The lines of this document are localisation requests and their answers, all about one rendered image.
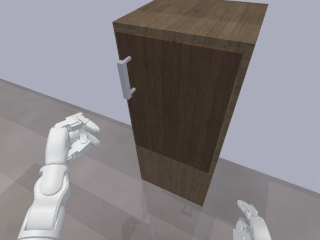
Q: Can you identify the robot right hand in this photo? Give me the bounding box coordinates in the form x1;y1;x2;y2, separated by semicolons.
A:
233;200;272;240

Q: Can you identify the cupboard door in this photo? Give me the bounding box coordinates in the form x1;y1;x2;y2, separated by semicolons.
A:
116;30;244;173

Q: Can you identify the left robot forearm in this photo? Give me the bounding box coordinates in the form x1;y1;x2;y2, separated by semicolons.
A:
17;163;71;240

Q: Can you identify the handle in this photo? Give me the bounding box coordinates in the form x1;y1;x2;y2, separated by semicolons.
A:
117;56;136;100

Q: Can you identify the robot left hand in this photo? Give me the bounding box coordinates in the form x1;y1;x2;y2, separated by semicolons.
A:
45;112;100;167

